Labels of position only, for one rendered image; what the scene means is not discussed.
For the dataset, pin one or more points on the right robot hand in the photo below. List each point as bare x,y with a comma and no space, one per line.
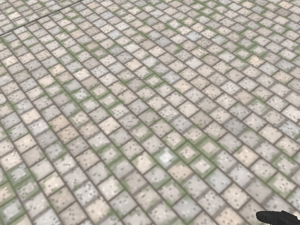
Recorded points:
277,218

